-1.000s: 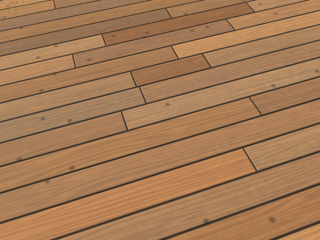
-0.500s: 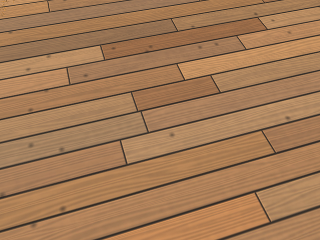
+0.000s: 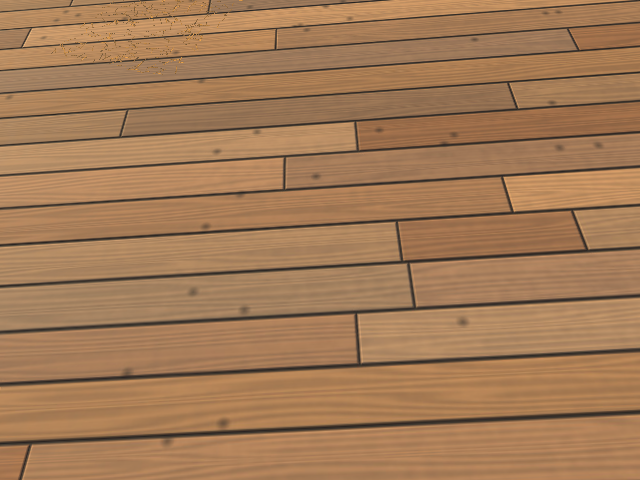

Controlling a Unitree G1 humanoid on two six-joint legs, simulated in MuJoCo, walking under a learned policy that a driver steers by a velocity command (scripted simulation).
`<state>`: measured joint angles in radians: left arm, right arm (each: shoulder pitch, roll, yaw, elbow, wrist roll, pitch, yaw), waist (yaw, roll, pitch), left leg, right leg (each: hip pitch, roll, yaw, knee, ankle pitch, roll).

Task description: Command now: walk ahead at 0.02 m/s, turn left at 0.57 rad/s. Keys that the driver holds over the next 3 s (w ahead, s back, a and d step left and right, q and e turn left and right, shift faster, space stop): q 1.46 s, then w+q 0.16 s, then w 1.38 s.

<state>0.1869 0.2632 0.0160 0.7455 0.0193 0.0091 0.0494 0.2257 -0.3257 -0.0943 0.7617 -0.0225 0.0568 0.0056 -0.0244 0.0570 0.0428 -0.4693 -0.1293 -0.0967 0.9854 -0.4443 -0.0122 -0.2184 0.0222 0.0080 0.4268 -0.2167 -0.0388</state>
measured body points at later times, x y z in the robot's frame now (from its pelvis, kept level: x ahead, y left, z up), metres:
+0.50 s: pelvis -0.02 +0.04 +0.00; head +0.00 +0.08 +0.44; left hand -0.01 +0.34 -0.14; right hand +0.18 -0.20 -0.09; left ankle -0.05 +0.11 -0.74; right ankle +0.01 -0.11 -0.67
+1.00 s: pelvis -0.01 +0.01 +0.00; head +0.03 +0.00 +0.44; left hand -0.04 +0.32 -0.09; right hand +0.24 -0.18 -0.13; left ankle -0.08 +0.09 -0.70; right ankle +0.05 -0.07 -0.74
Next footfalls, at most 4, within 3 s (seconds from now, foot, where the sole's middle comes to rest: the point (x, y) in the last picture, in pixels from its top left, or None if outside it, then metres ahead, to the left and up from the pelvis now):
0.36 left None -0.01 0.12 -0.78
0.90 right None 0.08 -0.04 -0.78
1.38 left None -0.08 0.10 -0.78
1.92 right None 0.17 0.15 -0.78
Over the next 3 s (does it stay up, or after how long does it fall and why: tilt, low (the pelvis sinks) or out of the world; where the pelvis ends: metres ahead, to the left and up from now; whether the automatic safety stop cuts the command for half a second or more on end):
stays up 0.32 0.61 -0.02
